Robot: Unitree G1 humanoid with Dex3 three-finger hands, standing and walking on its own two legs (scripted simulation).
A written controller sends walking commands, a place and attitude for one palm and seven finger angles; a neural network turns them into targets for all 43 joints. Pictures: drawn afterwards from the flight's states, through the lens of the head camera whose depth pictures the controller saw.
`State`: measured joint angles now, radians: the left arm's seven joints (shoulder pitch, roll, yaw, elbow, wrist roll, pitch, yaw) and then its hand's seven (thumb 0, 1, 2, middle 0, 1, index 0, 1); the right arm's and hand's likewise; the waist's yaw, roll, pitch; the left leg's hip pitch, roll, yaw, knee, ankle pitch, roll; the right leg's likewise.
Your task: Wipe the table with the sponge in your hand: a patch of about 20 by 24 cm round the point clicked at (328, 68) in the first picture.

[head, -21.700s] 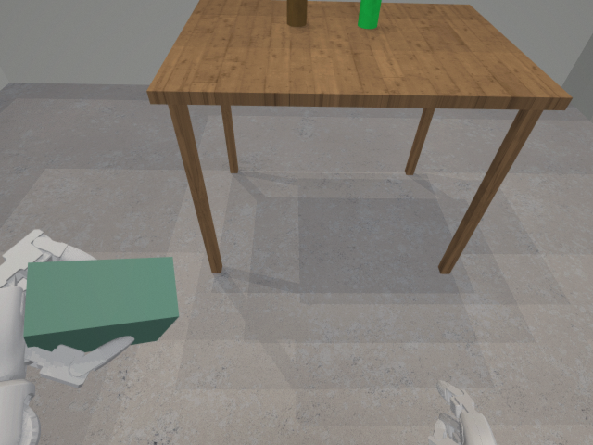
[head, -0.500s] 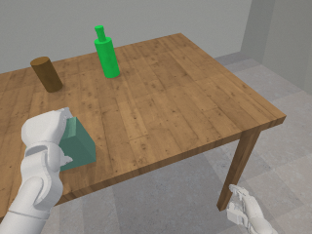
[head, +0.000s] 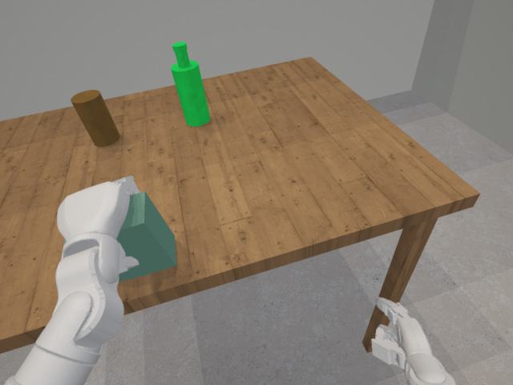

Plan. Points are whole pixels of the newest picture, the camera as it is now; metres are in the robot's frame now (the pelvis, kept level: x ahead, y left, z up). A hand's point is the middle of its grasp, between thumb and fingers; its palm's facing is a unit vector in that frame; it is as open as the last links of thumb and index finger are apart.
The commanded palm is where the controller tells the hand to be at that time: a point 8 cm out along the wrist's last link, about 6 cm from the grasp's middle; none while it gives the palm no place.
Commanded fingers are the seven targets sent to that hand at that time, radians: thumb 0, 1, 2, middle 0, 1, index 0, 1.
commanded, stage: slide across to the third lane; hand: left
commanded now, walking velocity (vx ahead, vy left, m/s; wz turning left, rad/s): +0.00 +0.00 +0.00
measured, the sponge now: (132, 247) +0.28 +0.26 +0.09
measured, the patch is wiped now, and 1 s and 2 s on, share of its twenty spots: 0.70 0.80 0.95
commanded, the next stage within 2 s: wipe forward along the third lane in 0.38 s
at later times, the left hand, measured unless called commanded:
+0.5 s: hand (166, 218) +0.30 +0.19 +0.15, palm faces +0.15 -0.15 -0.98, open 10.3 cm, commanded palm +0.27 +0.19 +0.20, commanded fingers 0.00 0.10 1.30 -1.20 -1.60 -1.20 -1.60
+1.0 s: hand (170, 202) +0.34 +0.20 +0.14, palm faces +0.02 -0.06 -1.00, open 10.3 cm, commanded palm +0.31 +0.21 +0.18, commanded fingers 0.00 0.10 1.30 -1.20 -1.60 -1.20 -1.60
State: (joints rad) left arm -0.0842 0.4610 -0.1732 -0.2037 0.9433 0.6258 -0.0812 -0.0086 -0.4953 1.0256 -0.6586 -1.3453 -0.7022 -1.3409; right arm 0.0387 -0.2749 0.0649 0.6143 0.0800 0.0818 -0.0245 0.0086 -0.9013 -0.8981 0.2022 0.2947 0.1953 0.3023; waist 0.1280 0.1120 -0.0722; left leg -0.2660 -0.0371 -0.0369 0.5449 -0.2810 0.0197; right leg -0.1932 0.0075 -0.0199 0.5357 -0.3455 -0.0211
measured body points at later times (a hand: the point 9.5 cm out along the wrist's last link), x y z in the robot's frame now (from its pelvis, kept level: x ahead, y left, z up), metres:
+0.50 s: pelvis -0.01 -0.03 +0.00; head -0.04 -0.08 +0.45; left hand +0.29 +0.19 +0.20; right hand +0.25 -0.22 -0.07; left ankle +0.00 +0.11 -0.73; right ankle -0.04 -0.11 -0.73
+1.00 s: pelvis -0.01 -0.04 +0.00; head -0.04 -0.10 +0.45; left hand +0.33 +0.20 +0.19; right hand +0.19 -0.27 -0.10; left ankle +0.00 +0.11 -0.73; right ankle -0.04 -0.11 -0.73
